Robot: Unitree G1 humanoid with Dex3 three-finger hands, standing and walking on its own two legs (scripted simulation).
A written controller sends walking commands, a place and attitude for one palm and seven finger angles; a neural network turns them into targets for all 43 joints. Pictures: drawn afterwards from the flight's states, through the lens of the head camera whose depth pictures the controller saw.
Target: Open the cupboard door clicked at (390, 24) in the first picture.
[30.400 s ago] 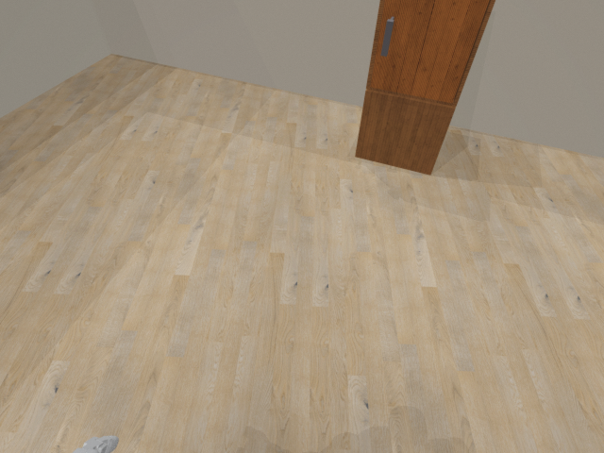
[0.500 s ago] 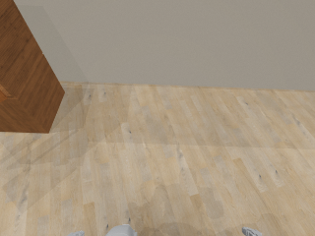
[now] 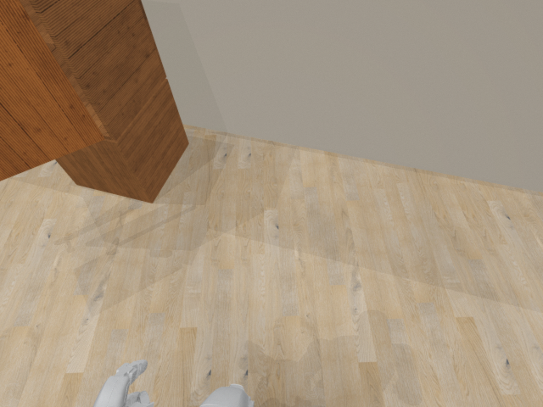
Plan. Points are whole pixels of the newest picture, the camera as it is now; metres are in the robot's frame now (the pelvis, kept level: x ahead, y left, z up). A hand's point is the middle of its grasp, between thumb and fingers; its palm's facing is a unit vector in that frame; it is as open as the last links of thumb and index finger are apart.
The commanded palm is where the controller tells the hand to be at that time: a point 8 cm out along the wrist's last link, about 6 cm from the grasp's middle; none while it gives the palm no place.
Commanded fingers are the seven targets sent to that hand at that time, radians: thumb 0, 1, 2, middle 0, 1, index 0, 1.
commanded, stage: turn to face it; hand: left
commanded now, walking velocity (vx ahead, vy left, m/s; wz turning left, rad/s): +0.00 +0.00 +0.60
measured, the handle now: out of the picture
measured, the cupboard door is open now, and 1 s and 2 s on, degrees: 49 49 49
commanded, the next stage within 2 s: take the last steps up to it in 0.86 s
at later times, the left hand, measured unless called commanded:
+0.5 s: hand out of the picture +0.01 +0.25 -0.17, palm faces +0.35 -0.90 -0.27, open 7.4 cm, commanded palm none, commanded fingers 0.00 0.90 0.90 -0.20 -0.30 -0.20 -0.30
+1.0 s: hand out of the picture -0.01 +0.16 -0.16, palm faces +0.53 -0.82 -0.22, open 7.3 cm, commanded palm none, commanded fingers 0.00 0.90 0.90 -0.20 -0.30 -0.20 -0.30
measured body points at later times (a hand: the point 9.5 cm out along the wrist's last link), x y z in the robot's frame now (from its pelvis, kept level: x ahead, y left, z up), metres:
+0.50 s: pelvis +0.01 +0.01 +0.00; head +0.06 +0.05 +0.45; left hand -0.01 +0.30 -0.15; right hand +0.20 -0.20 -0.12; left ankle -0.01 +0.12 -0.73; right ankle +0.03 -0.14 -0.66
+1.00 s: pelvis +0.04 -0.03 +0.01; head +0.07 +0.00 +0.46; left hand -0.04 +0.20 -0.14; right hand +0.23 -0.21 -0.13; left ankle -0.04 +0.08 -0.69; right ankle +0.08 -0.13 -0.73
